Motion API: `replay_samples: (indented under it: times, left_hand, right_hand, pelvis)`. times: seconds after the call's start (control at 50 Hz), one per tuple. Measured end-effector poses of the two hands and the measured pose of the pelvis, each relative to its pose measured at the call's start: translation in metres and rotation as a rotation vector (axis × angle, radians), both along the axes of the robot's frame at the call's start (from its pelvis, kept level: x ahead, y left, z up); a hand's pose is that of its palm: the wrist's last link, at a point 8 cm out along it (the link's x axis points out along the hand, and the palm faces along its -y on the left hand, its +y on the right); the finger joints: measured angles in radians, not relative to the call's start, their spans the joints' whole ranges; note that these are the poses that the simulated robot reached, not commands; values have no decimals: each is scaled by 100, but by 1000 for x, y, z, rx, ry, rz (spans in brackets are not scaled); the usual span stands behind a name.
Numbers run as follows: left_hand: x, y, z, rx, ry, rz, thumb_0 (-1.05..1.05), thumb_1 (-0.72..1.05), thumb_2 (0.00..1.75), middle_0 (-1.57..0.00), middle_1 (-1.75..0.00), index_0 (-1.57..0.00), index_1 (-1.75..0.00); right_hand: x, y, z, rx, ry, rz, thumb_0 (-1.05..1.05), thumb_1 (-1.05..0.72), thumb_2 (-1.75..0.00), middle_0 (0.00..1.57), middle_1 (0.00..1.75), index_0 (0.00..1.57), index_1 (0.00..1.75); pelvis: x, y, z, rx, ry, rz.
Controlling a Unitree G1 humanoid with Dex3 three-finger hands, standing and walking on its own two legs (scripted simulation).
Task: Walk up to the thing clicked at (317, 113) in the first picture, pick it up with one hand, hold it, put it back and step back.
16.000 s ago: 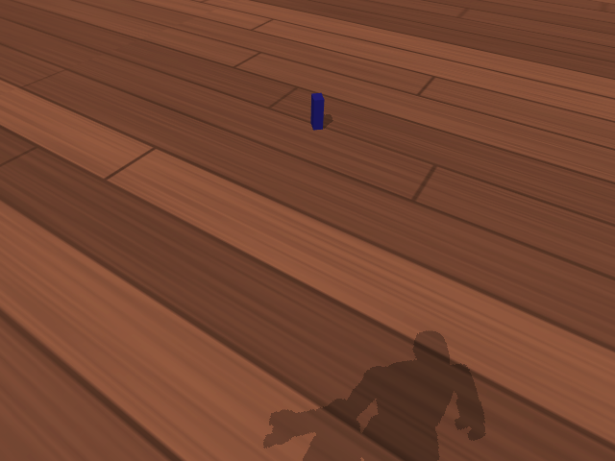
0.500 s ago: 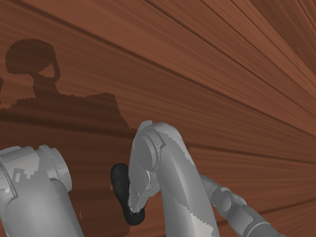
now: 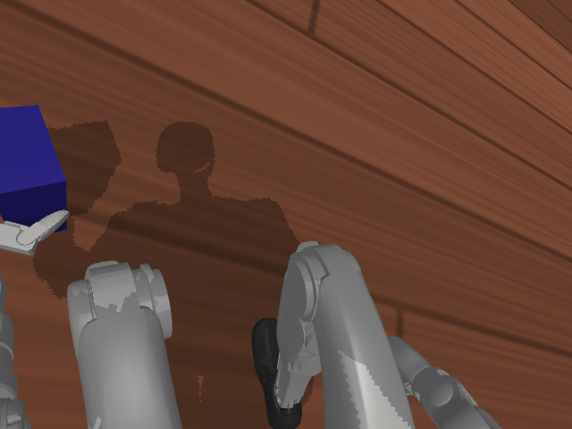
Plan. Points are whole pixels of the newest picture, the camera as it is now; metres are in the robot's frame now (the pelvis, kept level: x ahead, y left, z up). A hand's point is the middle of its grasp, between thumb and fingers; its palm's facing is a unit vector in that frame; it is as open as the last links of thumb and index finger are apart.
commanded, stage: settle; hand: left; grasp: from the side
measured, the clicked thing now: (25, 183) +0.42 +0.28 -0.10
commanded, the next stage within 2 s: lift in 0.44 s
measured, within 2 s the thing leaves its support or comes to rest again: neither
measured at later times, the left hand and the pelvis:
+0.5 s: hand (12, 161) +0.41 +0.28 -0.01, palm faces +0.28 -0.95 -0.09, open 12.1 cm; pelvis +0.02 -0.02 +0.03, yaw +6 degrees
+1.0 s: hand out of the picture +0.38 +0.27 +0.10, palm faces +0.27 -0.96 -0.03, open 12.2 cm; pelvis +0.02 -0.02 +0.10, yaw +9 degrees
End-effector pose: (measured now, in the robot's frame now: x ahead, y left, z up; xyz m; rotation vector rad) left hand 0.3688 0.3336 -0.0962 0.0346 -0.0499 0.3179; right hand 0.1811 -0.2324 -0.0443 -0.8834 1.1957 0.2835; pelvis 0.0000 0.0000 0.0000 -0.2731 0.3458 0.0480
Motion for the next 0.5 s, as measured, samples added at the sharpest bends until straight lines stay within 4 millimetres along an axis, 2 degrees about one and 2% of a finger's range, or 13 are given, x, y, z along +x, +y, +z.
replay_samples:
  times: [0.14,0.5]
  left_hand:
    - [-5,0,34,18,25,-5,4,-57,111,-53,-94,-52,-90]
    - [2,-11,89,41,79,-25,4,-60,118,-52,-99,-52,-97]
  right_hand:
    - [7,-2,-9,77,-27,-85,1,-87,-89,21,30,20,30]
    - [16,-24,-22,156,-44,-257,1,-88,-89,21,30,20,30]
  pelvis:
    - [4,-4,10,33,64,20]
    - [15,-19,32,112,176,49]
